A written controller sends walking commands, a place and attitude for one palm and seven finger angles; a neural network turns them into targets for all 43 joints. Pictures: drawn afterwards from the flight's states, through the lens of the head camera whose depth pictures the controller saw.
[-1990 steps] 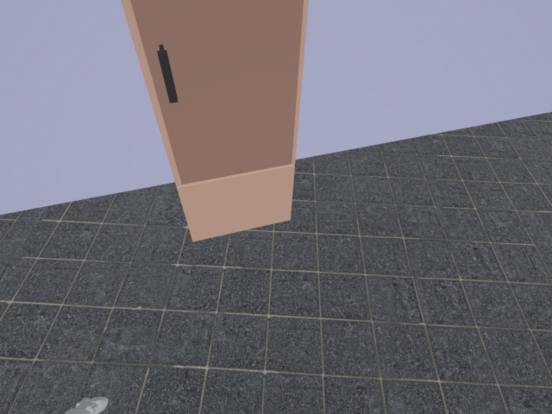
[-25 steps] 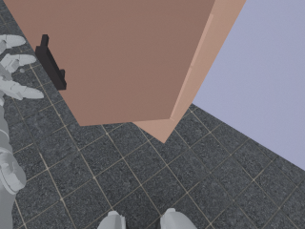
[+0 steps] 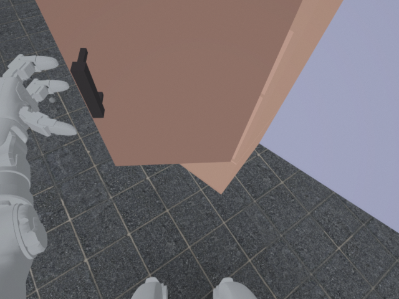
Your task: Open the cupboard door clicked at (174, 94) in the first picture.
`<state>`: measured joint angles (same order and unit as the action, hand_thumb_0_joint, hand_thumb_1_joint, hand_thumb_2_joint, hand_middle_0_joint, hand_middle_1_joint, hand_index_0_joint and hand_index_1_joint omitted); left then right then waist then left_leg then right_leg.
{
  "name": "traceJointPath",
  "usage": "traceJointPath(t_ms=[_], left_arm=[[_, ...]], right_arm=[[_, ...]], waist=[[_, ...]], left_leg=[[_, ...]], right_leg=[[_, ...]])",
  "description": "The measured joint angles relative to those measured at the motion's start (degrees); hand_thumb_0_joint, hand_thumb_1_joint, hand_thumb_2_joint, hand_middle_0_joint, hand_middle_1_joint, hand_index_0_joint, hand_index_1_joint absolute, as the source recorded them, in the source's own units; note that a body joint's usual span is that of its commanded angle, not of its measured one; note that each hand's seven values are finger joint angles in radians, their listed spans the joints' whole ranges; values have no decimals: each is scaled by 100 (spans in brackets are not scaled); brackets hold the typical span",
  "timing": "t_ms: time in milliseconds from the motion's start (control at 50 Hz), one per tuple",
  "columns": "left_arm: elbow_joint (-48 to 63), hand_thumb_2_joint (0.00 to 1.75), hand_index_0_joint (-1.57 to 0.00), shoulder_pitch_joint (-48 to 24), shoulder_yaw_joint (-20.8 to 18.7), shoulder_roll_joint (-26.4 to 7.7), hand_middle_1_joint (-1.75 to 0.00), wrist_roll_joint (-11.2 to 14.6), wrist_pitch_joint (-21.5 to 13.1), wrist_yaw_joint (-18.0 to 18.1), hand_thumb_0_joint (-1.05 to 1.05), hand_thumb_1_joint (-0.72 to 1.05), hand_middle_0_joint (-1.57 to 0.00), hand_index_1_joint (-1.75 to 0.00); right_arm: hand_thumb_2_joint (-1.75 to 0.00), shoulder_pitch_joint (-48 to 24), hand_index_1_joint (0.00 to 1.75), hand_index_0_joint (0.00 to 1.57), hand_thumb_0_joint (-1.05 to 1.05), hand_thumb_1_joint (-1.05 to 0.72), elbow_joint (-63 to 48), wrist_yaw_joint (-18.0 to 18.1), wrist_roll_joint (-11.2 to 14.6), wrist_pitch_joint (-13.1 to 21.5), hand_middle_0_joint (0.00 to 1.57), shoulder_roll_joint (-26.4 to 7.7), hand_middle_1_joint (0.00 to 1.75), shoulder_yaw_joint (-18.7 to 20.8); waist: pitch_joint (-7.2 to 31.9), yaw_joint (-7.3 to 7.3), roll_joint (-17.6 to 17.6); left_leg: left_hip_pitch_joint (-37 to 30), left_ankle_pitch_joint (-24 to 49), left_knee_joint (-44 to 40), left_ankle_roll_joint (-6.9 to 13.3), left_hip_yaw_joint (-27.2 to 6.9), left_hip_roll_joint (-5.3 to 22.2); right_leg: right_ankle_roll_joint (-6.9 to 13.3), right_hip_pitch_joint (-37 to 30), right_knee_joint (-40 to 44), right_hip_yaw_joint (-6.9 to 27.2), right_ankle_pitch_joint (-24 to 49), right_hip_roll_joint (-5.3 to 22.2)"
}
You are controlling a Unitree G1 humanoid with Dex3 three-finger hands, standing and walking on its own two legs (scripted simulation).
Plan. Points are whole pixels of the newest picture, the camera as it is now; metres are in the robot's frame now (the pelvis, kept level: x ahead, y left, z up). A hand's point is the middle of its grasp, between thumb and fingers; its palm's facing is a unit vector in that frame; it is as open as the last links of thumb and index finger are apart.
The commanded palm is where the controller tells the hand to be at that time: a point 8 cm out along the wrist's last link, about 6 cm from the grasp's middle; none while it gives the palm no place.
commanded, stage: move the hooked fingers beside the handle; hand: left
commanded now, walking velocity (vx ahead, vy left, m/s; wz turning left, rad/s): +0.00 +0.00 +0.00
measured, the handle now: (91, 85) +0.52 +0.20 +0.08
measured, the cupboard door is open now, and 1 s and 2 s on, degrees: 42 42 38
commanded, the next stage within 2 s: slide the fingers in behind the handle in 0.14 s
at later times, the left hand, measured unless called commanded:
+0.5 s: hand (60, 98) +0.47 +0.25 +0.09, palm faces +0.03 -1.00 +0.00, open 14.0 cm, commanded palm +0.45 +0.29 +0.09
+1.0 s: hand (64, 99) +0.47 +0.24 +0.09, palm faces +0.08 -1.00 +0.00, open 14.2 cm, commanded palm +0.45 +0.26 +0.09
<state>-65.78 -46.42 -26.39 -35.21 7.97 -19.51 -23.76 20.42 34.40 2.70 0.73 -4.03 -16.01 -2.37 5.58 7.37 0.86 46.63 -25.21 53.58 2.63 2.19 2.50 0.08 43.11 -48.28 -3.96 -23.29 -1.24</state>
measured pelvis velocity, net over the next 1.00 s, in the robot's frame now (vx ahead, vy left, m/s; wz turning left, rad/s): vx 0.00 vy -0.01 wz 0.02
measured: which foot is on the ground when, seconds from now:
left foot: down 0.00-1.00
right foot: down 0.00-1.00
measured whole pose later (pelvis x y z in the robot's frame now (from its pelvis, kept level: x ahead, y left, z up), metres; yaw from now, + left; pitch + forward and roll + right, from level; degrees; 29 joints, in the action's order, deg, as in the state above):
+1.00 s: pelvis +0.00 -0.01 +0.00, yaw +1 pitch +18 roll -3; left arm -64.9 -47.5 -21.8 -31.0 9.8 -20.5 -17.8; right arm 21.6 37.0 1.6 0.6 -3.5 -15.5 -1.7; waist 5.7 6.3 1.1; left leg 47.0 -25.3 54.2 2.2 1.2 2.2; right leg 0.5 43.2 -49.1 -4.8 -23.9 -1.1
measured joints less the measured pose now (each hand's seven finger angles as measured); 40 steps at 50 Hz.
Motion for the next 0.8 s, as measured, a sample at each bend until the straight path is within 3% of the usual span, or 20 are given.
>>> traceJointPath(t_ms=[180,260,380,560,800], left_arm=[[-214,30,-30,-83,-150,-229,-120,-54,-36,-22,-1,-50,-30,-120],[-141,30,-29,-93,-103,-267,-120,34,-93,-92,-1,-50,-30,-120],[-124,30,-29,-123,-32,-178,-120,95,-8,-117,-1,-50,-30,-120],[176,30,-29,131,-52,109,-120,81,-50,167,-1,-50,-30,-120],[67,30,-27,-50,275,289,-120,111,-72,443,-1,-50,-29,-121]], right_arm=[[-90,106,30,20,0,-91,5,16,14,-4,20,2,30,-61],[-90,221,30,20,0,-91,82,26,15,-13,20,-18,30,-35],[-90,321,30,20,1,-91,184,29,18,-47,20,-49,30,-4],[-90,318,30,20,1,-91,107,-27,7,-56,20,-23,30,50],[-90,156,30,20,0,-91,171,-61,3,15,20,53,30,27]], waist=[[-48,68,5],[-67,55,8],[-42,68,-1],[1,77,5],[-7,-41,29]], left_leg=[[62,1,53,-8,14,33],[97,8,62,-16,2,39],[105,20,37,-17,-6,38],[-9,6,-19,-19,48,54],[-3,4,10,-31,-41,-1]], right_leg=[[15,77,-58,17,10,-30],[23,106,-59,8,18,-37],[25,110,-30,1,29,-38],[22,27,10,59,30,-56],[33,-5,-30,-28,-20,-8]])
